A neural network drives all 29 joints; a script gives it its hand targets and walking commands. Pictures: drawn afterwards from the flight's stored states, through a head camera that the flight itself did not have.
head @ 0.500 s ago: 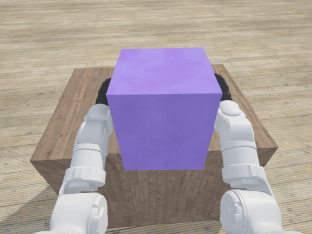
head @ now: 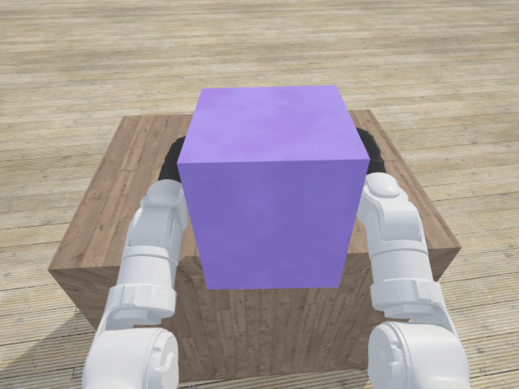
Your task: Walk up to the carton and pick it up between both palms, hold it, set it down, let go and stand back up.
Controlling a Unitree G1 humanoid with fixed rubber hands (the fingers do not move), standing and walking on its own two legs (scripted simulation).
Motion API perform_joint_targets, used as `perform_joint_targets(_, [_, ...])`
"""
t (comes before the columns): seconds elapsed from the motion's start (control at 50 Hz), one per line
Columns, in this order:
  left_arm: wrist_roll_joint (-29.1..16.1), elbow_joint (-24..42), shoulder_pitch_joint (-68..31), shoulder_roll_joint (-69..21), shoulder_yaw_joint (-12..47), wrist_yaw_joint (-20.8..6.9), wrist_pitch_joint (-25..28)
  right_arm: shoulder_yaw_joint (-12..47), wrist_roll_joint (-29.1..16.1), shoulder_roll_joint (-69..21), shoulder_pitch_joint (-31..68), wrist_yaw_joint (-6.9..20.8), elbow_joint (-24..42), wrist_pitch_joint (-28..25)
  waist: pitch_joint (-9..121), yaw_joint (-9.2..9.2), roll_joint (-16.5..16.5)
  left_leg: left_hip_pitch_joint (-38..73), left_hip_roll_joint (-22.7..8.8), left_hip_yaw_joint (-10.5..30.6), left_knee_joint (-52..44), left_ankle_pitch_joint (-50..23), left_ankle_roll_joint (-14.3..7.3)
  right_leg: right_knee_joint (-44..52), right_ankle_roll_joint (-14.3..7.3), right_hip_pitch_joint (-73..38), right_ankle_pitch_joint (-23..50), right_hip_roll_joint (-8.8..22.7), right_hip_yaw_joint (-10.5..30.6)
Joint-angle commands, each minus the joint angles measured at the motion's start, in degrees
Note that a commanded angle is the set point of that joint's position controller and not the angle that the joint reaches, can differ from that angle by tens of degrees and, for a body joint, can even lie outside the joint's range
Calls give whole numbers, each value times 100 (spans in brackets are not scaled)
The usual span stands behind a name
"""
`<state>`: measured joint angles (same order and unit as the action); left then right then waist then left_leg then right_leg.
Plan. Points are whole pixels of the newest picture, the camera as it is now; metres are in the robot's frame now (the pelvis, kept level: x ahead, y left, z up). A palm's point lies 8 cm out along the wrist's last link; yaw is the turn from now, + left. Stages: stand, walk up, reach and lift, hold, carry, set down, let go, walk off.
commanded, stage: hold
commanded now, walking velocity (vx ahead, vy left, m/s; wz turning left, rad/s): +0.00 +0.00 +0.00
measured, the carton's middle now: (271, 188) +0.39 -0.01 +0.14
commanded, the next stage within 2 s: none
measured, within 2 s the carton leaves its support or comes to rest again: neither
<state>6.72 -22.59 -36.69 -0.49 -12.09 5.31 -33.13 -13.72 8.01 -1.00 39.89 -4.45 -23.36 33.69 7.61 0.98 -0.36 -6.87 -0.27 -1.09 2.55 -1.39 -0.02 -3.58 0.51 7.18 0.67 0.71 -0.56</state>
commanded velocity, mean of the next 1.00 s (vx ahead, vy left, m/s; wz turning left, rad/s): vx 0.00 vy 0.00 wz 0.00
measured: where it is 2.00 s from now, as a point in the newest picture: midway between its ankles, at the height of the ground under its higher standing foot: outside the picture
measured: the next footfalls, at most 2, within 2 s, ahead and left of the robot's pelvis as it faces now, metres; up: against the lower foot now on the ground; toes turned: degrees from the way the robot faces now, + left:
none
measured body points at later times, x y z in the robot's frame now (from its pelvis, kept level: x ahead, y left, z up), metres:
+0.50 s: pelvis +0.01 +0.00 +0.00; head -0.03 +0.00 +0.45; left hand +0.39 +0.15 +0.16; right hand +0.39 -0.16 +0.18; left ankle +0.03 +0.12 -0.76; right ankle +0.02 -0.12 -0.76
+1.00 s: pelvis +0.00 +0.00 +0.00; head -0.02 +0.00 +0.45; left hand +0.39 +0.15 +0.16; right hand +0.40 -0.16 +0.17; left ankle +0.03 +0.12 -0.76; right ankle +0.02 -0.12 -0.76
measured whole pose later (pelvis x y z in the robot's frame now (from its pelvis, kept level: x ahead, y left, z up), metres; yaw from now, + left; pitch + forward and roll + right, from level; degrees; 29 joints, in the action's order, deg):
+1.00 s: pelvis +0.00 +0.00 +0.00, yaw +0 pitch +4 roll +0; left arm 5.7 -19.8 -35.9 -0.2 -10.9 6.3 -34.0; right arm -12.3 6.6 -0.2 39.3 -4.9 -21.0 34.3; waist 8.0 0.6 -0.7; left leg -8.0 -0.3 -1.3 3.5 -0.7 0.0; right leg -4.6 0.6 8.4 0.1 0.7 -0.2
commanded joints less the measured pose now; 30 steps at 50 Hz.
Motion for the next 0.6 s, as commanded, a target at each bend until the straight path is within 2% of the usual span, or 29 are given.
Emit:
perform_joint_targets(0.0, [-692,1100,-4196,-3048,2100,-757,392,2387,-725,-3255,3398,728,724,-291,2271,-7,-101,875,209,148,234,-298,2,-183,8,-716,500,-264,85])
perform_joint_targets(0.02, [-702,1187,-4226,-3059,2130,-742,416,2349,-686,-3261,3308,746,633,-298,2307,13,43,900,222,106,221,-378,41,-185,32,-693,596,-284,83])
perform_joint_targets(0.06, [-641,1049,-4043,-3044,2127,-736,420,2337,-654,-3261,3247,752,680,-324,2575,-38,-88,1067,193,167,268,-614,7,-191,4,-863,769,-277,156])
perform_joint_targets(0.1, [-736,1236,-4071,-3126,2166,-723,450,2428,-706,-3259,3245,776,790,-345,2629,-59,-24,1162,201,156,291,-784,41,-184,7,-866,800,-306,108])
perform_joint_targets(0.12, [-779,1207,-4056,-3203,2269,-727,431,2472,-770,-3257,3345,768,957,-381,2497,1,-73,1126,201,137,297,-948,84,-198,15,-813,918,-309,98])
perform_joint_targets(0.14, [-836,1247,-4099,-3290,2331,-730,440,2486,-758,-3213,3360,745,943,-392,2541,-41,-90,1124,181,171,312,-1086,103,-215,32,-842,1010,-309,115])
perform_joint_targets(0.16, [-868,1443,-4013,-3186,2313,-727,449,2504,-761,-3280,3300,747,1037,-371,2504,-2,131,1162,188,217,334,-1054,62,-232,41,-849,1046,-309,93])
perform_joint_targets(0.18, [-902,1471,-4010,-3191,2382,-739,442,2556,-788,-3262,3289,744,1066,-352,2551,0,6,1205,201,190,316,-1002,44,-227,46,-907,1101,-279,128])
perform_joint_targets(0.22, [-936,1656,-4058,-3201,2467,-730,440,2702,-865,-3342,3249,737,1234,-320,2714,30,81,1246,208,181,291,-978,21,-279,42,-954,1174,-279,138])
perform_joint_targets(0.24, [-942,1664,-4059,-3236,2550,-720,426,2717,-926,-3282,3317,726,1309,-331,2678,4,-63,1216,215,164,369,-1115,52,-281,26,-966,1288,-293,196])
perform_joint_targets(0.26, [-940,1712,-4076,-3238,2573,-703,429,2759,-930,-3329,3267,714,1359,-318,2708,18,3,1264,213,203,340,-1097,67,-274,18,-1051,1319,-265,203])
perform_joint_targets(0.28, [-955,1565,-3995,-3303,2594,-694,386,2760,-920,-3254,3319,705,1388,-295,2640,44,-30,1237,209,187,353,-1124,98,-247,11,-1019,1249,-295,151])
perform_joint_targets(0.34, [-926,1625,-3914,-3180,2502,-674,300,2774,-866,-3267,3228,719,1336,-193,2458,-11,176,1204,220,176,319,-1025,54,-251,68,-956,1138,-309,100])
perform_joint_targets(0.38, [-830,1683,-3801,-3091,2446,-649,258,2702,-903,-3316,3053,724,1281,-154,2390,-45,-41,1087,217,192,238,-808,46,-256,82,-1002,1088,-267,142])
perform_joint_targets(0.42, [-874,1640,-3807,-3058,2429,-645,222,2646,-862,-3166,3127,715,1283,-134,2326,-8,70,1075,221,197,244,-759,50,-231,70,-981,1010,-282,144])
perform_joint_targets(0.48, [-769,1466,-3738,-3075,2306,-708,188,2545,-824,-3128,3097,753,1105,-87,2070,-9,-88,1084,237,156,212,-541,42,-179,59,-823,816,-290,117])
perform_joint_targets(0.52, [-679,1314,-3677,-2955,2135,-726,187,2455,-730,-3144,3041,774,1050,-89,1980,-44,-75,1101,220,150,210,-556,31,-171,115,-769,813,-293,136])
perform_joint_targets(0.54, [-654,1321,-3716,-2861,2104,-730,173,2384,-655,-3078,2998,792,890,-89,1832,2,-31,1034,223,128,200,-508,47,-129,108,-683,658,-338,95])
perform_joint_targets(0.58, [-749,1277,-3771,-2955,2090,-766,190,2403,-614,-3061,2995,803,980,-128,1893,18,84,1011,207,150,183,-487,28,-140,76,-786,625,-331,39])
